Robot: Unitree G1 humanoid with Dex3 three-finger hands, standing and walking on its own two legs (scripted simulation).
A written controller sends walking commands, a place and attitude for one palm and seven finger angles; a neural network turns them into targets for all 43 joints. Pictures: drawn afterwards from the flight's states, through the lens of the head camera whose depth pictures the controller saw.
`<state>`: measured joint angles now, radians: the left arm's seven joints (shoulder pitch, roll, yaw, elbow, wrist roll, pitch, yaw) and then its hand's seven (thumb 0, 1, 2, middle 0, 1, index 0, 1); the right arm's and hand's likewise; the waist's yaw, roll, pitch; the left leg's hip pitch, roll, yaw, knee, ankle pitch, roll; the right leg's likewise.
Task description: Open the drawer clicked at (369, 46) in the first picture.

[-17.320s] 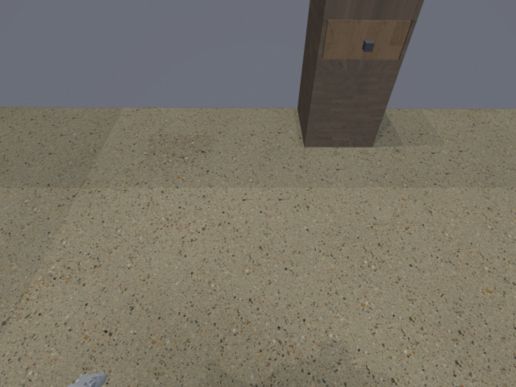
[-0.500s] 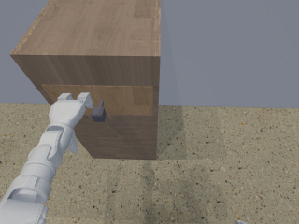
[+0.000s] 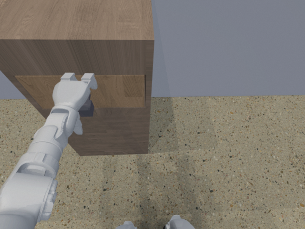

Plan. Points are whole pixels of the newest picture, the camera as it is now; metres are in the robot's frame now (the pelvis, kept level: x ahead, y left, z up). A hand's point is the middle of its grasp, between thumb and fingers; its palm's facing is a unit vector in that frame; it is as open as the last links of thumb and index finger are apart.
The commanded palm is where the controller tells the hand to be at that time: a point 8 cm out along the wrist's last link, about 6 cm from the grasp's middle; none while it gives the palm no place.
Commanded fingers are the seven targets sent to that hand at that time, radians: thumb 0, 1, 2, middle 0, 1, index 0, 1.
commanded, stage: move the hooked fingers above the handle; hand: left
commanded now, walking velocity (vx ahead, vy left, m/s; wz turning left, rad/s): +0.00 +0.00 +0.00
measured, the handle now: (86, 103) +0.51 +0.21 -0.07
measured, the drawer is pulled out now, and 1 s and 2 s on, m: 0.00 0.00 0.00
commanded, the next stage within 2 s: none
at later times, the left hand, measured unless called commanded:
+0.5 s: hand (73, 104) +0.46 +0.22 +0.01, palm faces -0.03 -0.04 -1.00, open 13.8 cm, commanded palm +0.44 +0.22 +0.05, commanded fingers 0.00 -0.50 0.30 -0.30 -1.20 -0.30 -1.20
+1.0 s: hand (73, 104) +0.46 +0.23 -0.01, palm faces -0.10 -0.03 -0.99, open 13.8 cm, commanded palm +0.44 +0.22 +0.05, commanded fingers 0.00 -0.50 0.30 -0.30 -1.20 -0.30 -1.20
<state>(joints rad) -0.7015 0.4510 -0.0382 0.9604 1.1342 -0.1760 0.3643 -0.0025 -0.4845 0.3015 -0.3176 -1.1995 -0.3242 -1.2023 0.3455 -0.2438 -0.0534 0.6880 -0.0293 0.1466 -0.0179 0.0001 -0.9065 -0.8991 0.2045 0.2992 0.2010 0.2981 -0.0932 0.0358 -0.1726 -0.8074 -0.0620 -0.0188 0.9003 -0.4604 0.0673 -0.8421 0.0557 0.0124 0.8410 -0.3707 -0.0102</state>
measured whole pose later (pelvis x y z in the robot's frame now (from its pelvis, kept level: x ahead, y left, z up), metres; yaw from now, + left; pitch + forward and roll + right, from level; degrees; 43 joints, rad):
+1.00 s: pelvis +0.01 +0.00 +0.00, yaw -1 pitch +22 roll -2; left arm -0.70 0.49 -0.01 1.04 1.11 -0.11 0.36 0.00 -0.48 0.30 -0.31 -1.20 -0.32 -1.20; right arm 0.35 -0.25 -0.04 0.68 -0.02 0.16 -0.01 0.00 -0.91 -0.90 0.20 0.30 0.20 0.30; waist -0.09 0.05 -0.18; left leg -0.81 -0.04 -0.01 0.89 -0.47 0.06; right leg -0.85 0.07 0.02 0.82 -0.37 -0.02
